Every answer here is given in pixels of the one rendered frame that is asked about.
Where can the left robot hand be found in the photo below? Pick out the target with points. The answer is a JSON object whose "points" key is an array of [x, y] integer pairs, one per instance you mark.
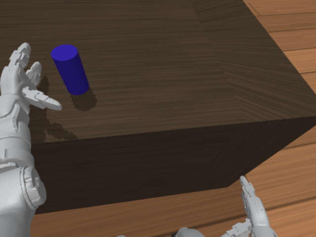
{"points": [[15, 81]]}

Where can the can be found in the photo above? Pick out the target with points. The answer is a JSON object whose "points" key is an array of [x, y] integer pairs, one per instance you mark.
{"points": [[69, 65]]}

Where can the right robot arm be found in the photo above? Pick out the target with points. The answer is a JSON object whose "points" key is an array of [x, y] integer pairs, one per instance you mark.
{"points": [[263, 231]]}

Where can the right robot hand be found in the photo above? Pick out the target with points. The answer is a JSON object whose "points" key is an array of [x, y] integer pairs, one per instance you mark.
{"points": [[253, 206]]}

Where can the left robot arm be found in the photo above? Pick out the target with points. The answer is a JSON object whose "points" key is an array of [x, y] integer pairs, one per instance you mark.
{"points": [[21, 189]]}

